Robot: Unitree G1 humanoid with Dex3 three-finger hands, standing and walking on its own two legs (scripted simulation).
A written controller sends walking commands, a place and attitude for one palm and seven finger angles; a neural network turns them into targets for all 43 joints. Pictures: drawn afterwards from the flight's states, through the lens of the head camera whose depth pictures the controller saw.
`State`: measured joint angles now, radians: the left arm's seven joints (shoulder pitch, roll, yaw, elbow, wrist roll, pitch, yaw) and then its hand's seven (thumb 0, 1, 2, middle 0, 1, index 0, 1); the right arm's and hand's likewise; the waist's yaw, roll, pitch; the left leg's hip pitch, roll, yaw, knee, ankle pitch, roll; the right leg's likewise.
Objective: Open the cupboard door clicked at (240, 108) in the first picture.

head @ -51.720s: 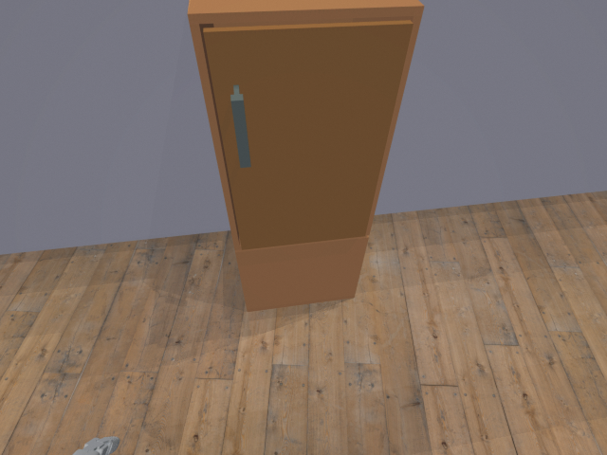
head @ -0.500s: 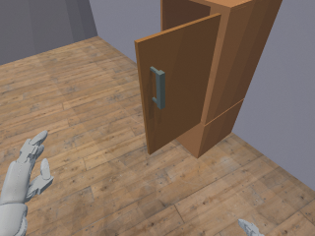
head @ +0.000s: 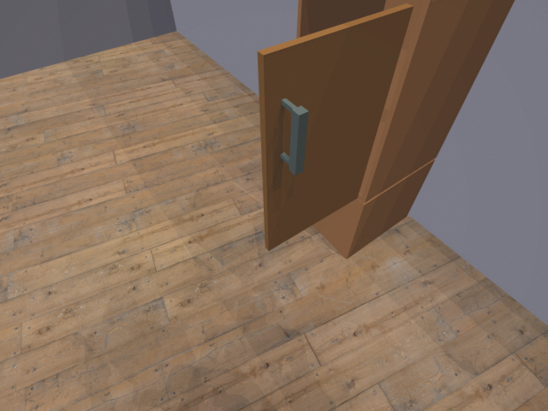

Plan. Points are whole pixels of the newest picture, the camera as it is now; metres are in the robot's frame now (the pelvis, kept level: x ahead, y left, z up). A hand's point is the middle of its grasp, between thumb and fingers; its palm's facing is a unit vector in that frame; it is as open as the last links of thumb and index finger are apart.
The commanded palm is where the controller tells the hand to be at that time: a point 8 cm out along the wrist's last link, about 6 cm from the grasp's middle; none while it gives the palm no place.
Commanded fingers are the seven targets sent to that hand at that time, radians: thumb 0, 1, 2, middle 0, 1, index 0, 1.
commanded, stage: let the arm hang, fingers relaxed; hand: left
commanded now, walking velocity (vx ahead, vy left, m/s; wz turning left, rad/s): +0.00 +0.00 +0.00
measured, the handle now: (291, 137) +0.60 +0.01 +0.05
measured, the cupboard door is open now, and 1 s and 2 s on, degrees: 89 89 89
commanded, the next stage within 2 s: look to check the result in 0.52 s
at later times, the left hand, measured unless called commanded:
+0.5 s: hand out of the picture +0.01 +0.17 -0.18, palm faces +0.03 -0.98 -0.20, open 7.3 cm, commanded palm none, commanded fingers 0.00 0.90 0.90 -0.20 -0.30 -0.20 -0.30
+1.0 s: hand out of the picture +0.01 +0.16 -0.17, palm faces +0.03 -0.98 -0.20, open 7.4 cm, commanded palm none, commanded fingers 0.00 0.90 0.90 -0.20 -0.30 -0.20 -0.30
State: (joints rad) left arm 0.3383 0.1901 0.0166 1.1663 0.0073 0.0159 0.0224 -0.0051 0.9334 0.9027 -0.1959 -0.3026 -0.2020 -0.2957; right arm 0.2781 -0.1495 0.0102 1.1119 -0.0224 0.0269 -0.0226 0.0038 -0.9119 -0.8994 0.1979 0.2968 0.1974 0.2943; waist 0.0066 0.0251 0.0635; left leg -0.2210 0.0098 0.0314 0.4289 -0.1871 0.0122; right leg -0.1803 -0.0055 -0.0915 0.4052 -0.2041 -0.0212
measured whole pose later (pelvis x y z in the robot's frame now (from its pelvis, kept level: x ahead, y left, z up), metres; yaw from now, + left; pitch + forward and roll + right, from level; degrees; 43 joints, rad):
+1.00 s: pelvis +0.01 -0.01 +0.00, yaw -1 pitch -1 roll +0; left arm 0.26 0.14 0.02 1.15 0.01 -0.01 0.03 0.00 0.91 0.90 -0.20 -0.30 -0.20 -0.30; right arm 0.26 -0.15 0.00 1.14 -0.02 0.01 -0.03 0.00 -0.91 -0.90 0.20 0.30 0.20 0.29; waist -0.01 0.02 0.05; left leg -0.19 0.02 0.04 0.40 -0.19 0.00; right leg -0.16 0.00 -0.08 0.41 -0.22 -0.03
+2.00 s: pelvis +0.03 -0.02 +0.00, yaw -1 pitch -1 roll +0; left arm 0.22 0.18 0.01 1.15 0.00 -0.02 0.03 0.00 0.91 0.90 -0.20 -0.30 -0.20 -0.30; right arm 0.21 -0.19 0.01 1.15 -0.02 0.00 -0.03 0.00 -0.91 -0.90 0.20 0.30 0.20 0.29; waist -0.01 0.02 0.05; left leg -0.13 0.03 0.04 0.35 -0.20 -0.02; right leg -0.11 0.02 -0.08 0.35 -0.22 -0.04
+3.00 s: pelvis +0.04 -0.02 +0.01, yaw -1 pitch -1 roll +0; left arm 0.22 0.20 0.01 1.15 0.00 -0.03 0.02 0.00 0.91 0.90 -0.20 -0.30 -0.20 -0.30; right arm 0.20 -0.20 0.01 1.16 -0.02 0.00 -0.03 0.00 -0.91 -0.90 0.20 0.30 0.20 0.29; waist -0.01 0.01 0.05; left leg -0.12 0.03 0.04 0.33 -0.19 -0.01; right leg -0.09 0.02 -0.08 0.32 -0.22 -0.04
